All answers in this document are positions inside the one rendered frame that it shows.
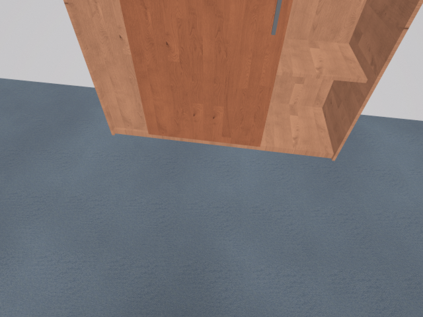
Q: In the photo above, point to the wardrobe door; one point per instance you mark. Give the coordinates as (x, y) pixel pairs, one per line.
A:
(107, 41)
(206, 68)

